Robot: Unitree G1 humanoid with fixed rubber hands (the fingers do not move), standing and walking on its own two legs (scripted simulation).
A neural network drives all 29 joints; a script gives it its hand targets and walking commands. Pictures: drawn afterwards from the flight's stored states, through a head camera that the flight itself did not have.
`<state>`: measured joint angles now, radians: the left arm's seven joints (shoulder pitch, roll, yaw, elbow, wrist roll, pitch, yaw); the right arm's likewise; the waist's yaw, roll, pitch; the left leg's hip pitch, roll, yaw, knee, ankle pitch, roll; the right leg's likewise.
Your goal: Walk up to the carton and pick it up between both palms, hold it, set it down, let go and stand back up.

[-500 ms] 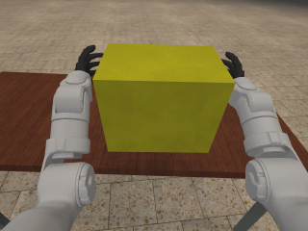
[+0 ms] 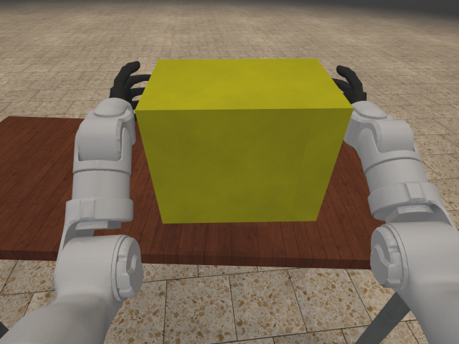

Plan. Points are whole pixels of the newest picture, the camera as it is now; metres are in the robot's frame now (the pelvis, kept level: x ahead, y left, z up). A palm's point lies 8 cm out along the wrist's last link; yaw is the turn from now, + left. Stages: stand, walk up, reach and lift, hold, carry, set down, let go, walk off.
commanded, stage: reach and lift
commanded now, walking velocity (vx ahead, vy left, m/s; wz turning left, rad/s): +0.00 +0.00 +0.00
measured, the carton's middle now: (238, 142) +0.40 +0.00 +0.21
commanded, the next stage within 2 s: hold in 0.14 s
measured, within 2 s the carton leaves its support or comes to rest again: neither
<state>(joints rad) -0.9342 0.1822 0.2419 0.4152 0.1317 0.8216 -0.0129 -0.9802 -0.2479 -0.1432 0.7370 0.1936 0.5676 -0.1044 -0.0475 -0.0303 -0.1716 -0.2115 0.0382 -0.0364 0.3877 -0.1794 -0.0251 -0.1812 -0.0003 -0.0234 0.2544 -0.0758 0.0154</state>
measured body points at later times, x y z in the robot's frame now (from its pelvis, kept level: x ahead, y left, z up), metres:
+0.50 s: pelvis +0.00 +0.00 +0.00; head -0.08 +0.02 +0.44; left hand +0.39 +0.18 +0.29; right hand +0.39 -0.19 +0.29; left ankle +0.02 +0.13 -0.75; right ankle +0.04 -0.13 -0.75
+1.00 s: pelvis +0.00 +0.00 +0.00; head -0.07 +0.02 +0.44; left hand +0.39 +0.19 +0.30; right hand +0.40 -0.18 +0.30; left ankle +0.02 +0.13 -0.75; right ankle +0.04 -0.13 -0.75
